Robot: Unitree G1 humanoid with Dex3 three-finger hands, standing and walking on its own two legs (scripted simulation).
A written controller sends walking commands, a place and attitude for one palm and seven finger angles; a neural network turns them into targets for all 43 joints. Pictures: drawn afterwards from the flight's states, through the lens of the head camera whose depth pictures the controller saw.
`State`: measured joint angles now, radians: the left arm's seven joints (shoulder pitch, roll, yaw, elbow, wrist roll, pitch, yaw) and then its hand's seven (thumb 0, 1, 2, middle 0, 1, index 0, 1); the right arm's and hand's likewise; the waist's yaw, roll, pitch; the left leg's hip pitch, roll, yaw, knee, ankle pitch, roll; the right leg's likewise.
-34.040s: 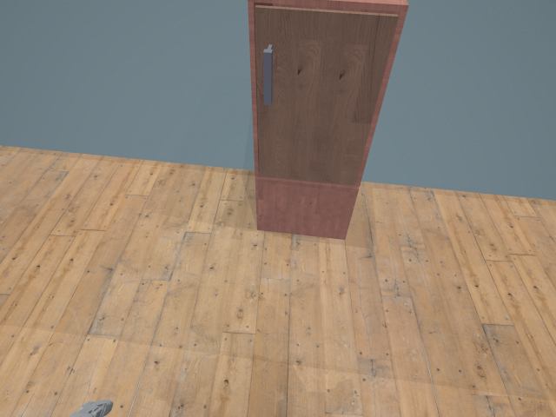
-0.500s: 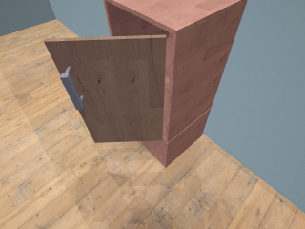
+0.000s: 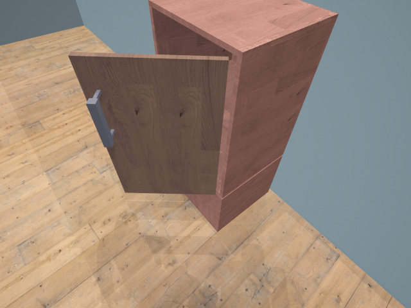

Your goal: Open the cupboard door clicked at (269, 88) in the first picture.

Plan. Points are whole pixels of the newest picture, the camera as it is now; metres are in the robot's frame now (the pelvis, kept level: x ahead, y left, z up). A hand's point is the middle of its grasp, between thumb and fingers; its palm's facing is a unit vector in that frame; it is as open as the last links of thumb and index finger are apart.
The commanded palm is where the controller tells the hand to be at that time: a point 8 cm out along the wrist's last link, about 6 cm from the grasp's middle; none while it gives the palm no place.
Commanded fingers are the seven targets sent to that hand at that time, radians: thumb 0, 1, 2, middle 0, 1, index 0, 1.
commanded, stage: look again from close up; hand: left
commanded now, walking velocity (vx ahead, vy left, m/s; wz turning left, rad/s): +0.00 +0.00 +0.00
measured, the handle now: (103, 119) +0.56 +0.32 +0.01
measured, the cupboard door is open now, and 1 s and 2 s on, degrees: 50 50 50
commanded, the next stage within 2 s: shuffle to correct the standing spot in 0.50 s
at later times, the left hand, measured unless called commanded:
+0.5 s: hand out of the picture +0.02 +0.21 -0.18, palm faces +0.00 -0.97 -0.22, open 7.3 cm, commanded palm none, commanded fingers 0.00 0.90 0.90 -0.20 -0.30 -0.20 -0.30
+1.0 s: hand out of the picture +0.00 +0.24 -0.19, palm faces +0.07 -0.98 -0.20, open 7.3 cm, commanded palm none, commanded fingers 0.00 0.90 0.90 -0.20 -0.30 -0.20 -0.30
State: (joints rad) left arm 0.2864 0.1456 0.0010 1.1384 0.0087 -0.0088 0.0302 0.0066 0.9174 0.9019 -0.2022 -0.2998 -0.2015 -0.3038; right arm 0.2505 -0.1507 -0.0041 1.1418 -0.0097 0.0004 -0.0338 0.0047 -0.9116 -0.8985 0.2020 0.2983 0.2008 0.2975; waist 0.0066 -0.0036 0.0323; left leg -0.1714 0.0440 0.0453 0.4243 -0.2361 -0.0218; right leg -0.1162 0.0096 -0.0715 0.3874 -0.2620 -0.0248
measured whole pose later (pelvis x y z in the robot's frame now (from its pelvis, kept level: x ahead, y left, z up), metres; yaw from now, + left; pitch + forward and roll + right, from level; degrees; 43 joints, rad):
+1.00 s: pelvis +0.02 +0.06 -0.01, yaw +1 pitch +0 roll +0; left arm 0.31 0.19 0.04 1.06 0.03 0.04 0.03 0.01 0.91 0.90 -0.20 -0.30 -0.20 -0.30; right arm 0.28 -0.18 -0.01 1.02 -0.02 -0.02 -0.02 0.00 -0.91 -0.90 0.20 0.30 0.20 0.30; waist 0.02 -0.04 0.05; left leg -0.23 -0.03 0.11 0.56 -0.34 0.08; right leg -0.34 -0.07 -0.06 0.97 -0.56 -0.02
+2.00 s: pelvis +0.04 +0.01 +0.00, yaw +3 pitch -1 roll +1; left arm 0.32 0.13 -0.02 1.13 0.01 -0.02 0.03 0.01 0.91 0.90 -0.20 -0.30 -0.20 -0.30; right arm 0.29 -0.13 0.02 1.15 -0.01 -0.02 -0.04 0.00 -0.91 -0.90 0.20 0.30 0.20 0.30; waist 0.01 -0.01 0.03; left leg -0.10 0.01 0.06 0.39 -0.27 0.00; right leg -0.19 0.04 -0.08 0.42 -0.22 -0.07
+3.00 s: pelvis +0.00 +0.05 -0.07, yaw +5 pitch +8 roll +0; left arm 0.41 0.19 0.09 0.14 -0.20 -0.48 -0.29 0.01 0.65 0.79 -0.22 -0.47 -0.22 -0.48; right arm 0.16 -0.28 -0.06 0.47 0.02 -0.27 0.01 0.01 -0.91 -0.90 0.20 0.30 0.20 0.30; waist -0.03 -0.07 -0.12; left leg -0.68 -0.04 0.06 1.01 -0.48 0.07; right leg -0.73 0.00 -0.05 1.00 -0.42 -0.03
